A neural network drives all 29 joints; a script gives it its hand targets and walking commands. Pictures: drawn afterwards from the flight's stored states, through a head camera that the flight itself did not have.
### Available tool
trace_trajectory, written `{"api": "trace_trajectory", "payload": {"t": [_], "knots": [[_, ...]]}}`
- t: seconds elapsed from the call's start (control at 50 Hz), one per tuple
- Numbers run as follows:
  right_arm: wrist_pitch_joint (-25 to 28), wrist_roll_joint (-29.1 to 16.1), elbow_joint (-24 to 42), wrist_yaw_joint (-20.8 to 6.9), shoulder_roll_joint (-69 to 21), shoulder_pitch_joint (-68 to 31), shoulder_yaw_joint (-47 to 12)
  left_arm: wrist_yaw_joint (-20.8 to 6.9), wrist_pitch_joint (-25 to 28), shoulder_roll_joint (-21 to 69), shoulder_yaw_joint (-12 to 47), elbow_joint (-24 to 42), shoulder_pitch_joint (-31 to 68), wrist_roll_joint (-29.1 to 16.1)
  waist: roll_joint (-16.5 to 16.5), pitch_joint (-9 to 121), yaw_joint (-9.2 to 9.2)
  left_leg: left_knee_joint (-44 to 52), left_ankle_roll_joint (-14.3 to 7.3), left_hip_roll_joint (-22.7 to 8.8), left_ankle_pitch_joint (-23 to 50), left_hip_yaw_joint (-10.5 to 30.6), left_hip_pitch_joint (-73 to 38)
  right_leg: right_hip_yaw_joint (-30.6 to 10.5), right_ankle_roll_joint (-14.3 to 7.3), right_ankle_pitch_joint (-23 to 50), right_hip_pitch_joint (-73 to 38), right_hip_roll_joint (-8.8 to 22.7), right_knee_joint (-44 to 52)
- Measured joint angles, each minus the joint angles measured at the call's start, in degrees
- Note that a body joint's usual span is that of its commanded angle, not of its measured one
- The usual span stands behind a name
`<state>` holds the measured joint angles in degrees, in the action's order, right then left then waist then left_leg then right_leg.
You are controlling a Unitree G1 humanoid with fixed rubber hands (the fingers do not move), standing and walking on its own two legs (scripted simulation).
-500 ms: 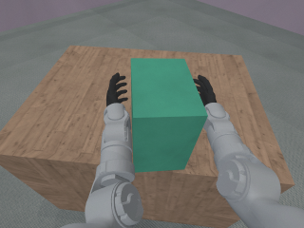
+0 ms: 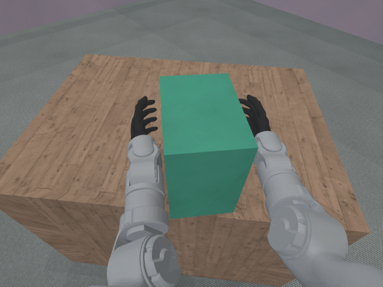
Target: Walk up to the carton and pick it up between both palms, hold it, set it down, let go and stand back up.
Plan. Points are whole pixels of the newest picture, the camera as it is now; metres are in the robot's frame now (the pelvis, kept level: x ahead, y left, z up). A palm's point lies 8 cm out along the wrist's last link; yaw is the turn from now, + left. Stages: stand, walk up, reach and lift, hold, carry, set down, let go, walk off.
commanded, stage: set down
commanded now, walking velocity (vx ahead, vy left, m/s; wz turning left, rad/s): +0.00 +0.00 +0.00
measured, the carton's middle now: (198, 147) +0.42 +0.06 +0.04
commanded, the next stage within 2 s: none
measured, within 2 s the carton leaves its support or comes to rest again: neither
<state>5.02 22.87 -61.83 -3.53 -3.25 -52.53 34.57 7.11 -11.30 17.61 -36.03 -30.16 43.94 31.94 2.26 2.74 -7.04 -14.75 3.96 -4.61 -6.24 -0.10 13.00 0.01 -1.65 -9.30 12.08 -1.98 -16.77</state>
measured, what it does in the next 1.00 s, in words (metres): stands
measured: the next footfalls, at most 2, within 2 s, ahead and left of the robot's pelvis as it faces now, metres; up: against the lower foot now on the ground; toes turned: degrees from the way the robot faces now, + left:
none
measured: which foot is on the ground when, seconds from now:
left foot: down 0.00-1.00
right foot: down 0.00-1.00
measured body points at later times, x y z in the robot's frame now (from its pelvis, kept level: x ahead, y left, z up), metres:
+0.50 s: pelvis +0.00 +0.00 +0.00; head +0.02 +0.02 +0.45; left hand +0.39 +0.19 +0.11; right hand +0.45 -0.07 +0.11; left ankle +0.01 +0.16 -0.75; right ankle -0.01 -0.10 -0.75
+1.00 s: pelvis -0.01 +0.00 -0.01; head +0.04 -0.01 +0.44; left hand +0.41 +0.19 +0.09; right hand +0.48 -0.10 +0.10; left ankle +0.01 +0.16 -0.75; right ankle -0.01 -0.10 -0.75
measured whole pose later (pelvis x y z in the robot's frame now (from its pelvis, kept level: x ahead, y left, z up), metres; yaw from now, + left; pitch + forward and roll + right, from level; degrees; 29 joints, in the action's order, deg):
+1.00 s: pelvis -0.01 +0.00 -0.01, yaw -2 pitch +13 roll -1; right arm 2.6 -14.0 -74.6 2.9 13.8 -60.8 -0.9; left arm 16.4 -5.0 4.8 -17.8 -49.3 48.1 7.2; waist -1.1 8.2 -11.1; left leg -22.5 4.5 -6.5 -8.3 -0.5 26.9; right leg -0.6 -2.2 -9.1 24.9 -3.8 -21.1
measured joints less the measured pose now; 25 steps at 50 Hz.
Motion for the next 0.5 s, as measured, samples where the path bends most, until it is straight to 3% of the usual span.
{"api": "trace_trajectory", "payload": {"t": [0.24,0.5], "knots": [[0.4,0.7,1.6,-0.6,-0.8,1.1,0.1,-0.1,-0.1,0.2,0.4,1.0,-1.1,-0.1,0.2,-0.1,0.34,0.3,-0.2,0.3,-0.1,-0.1,-0.5,0.0,0.1,-0.2,-0.5,0.3,0.1],[1.0,-2.3,-0.5,-0.5,0.5,0.1,-2.5,1.5,0.6,-1.7,1.0,-2.1,-0.3,-2.4,-0.3,-0.4,0.59,0.0,-0.3,0.2,-0.1,-0.2,-0.1,-0.1,0.2,-0.1,-0.1,0.2,0.0]]}}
